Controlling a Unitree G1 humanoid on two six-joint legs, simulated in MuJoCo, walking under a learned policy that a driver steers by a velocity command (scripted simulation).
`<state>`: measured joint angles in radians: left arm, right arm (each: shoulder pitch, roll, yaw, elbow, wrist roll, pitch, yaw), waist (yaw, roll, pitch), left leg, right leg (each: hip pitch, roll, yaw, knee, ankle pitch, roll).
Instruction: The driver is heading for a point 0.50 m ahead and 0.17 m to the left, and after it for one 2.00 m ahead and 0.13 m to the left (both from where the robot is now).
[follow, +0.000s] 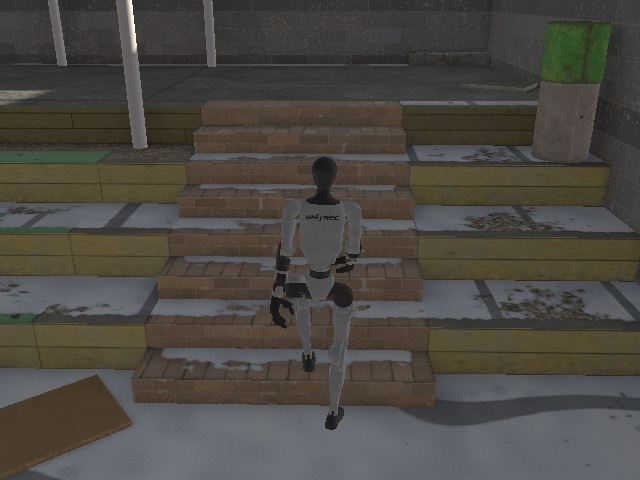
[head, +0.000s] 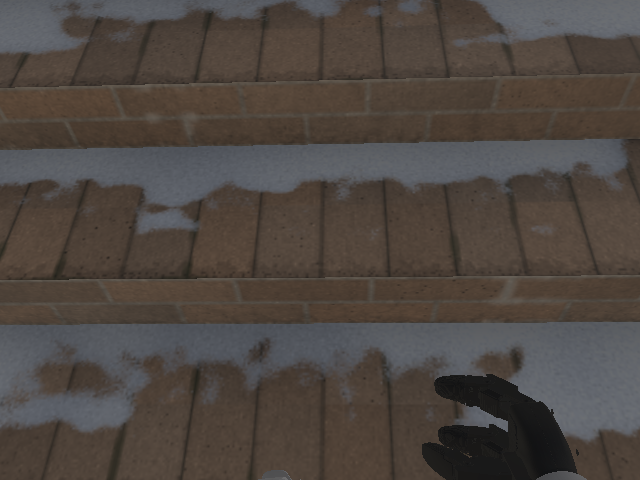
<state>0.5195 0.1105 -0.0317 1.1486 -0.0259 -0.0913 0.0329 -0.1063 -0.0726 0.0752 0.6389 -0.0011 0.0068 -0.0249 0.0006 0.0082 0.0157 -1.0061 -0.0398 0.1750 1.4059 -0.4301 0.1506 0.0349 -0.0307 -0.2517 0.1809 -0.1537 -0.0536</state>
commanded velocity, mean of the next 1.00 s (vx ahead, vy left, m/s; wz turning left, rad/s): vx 0.50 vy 0.00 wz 0.41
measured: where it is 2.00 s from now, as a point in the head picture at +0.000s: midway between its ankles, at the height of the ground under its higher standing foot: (187, 16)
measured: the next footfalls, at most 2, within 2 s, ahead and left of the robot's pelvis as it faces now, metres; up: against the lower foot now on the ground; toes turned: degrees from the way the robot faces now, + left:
left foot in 0.04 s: +0.15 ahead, +0.05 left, +0.15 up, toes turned +4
right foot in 0.50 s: +0.49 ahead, -0.05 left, +0.30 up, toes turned +14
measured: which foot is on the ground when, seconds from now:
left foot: up 0.00-0.02, down 0.04-0.52, up 0.54-1.00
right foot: down 0.00-0.04, up 0.06-0.48, down 0.50-1.00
